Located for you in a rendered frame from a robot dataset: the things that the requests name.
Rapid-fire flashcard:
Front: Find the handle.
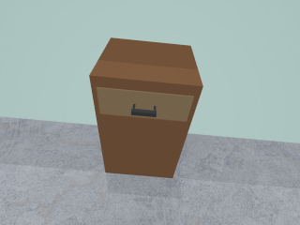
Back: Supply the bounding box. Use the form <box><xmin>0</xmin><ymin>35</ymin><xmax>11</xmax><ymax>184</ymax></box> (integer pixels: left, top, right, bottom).
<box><xmin>131</xmin><ymin>104</ymin><xmax>157</xmax><ymax>117</ymax></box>

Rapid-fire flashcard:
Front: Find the cabinet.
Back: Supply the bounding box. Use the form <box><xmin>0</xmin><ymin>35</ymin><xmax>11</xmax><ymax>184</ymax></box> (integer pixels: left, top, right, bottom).
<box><xmin>89</xmin><ymin>37</ymin><xmax>203</xmax><ymax>178</ymax></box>

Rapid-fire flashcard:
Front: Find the drawer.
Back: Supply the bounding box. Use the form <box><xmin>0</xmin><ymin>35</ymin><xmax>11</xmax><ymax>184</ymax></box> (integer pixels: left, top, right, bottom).
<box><xmin>97</xmin><ymin>87</ymin><xmax>194</xmax><ymax>122</ymax></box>

